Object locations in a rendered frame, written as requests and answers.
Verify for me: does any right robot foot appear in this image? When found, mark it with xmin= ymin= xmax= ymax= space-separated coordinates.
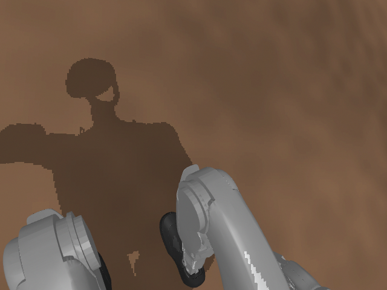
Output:
xmin=160 ymin=212 xmax=205 ymax=288

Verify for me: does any right robot hand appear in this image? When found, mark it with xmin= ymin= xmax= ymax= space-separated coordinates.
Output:
xmin=273 ymin=251 xmax=321 ymax=290

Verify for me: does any left robot foot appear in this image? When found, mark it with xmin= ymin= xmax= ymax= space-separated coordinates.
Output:
xmin=98 ymin=252 xmax=112 ymax=290

